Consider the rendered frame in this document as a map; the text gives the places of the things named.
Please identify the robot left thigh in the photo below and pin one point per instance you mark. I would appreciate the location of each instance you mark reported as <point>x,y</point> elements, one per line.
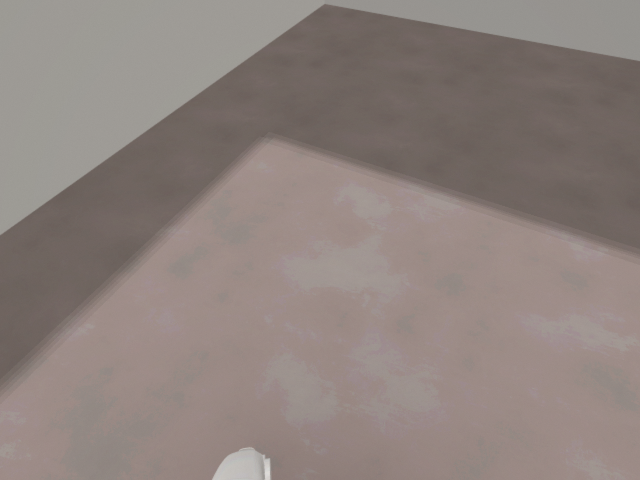
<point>244,465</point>

